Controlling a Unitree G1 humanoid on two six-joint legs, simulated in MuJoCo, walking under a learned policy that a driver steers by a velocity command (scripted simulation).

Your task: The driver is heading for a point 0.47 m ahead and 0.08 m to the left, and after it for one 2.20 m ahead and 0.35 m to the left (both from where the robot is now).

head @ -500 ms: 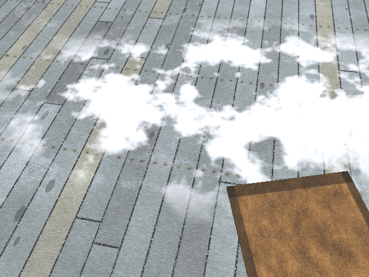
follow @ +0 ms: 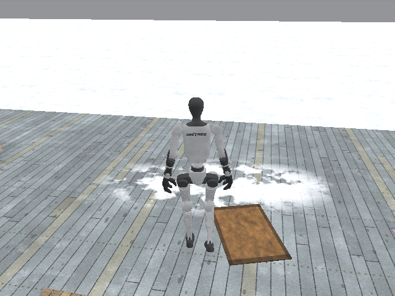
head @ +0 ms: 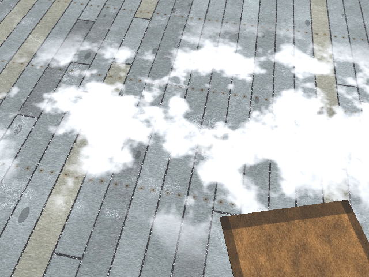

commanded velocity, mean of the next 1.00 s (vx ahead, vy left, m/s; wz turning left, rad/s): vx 0.06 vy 0.00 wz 0.32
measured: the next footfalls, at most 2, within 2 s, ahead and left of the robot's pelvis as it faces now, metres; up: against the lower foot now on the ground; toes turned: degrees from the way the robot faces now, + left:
right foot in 0.34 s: +0.06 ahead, -0.12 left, +0.00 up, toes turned +16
left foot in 0.78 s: -0.02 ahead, +0.07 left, +0.00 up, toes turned +19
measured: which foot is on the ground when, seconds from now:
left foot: down 0.00-0.34, up 0.36-0.76, down 0.78-1.00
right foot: up 0.00-0.32, down 0.34-0.78, up 0.80-1.00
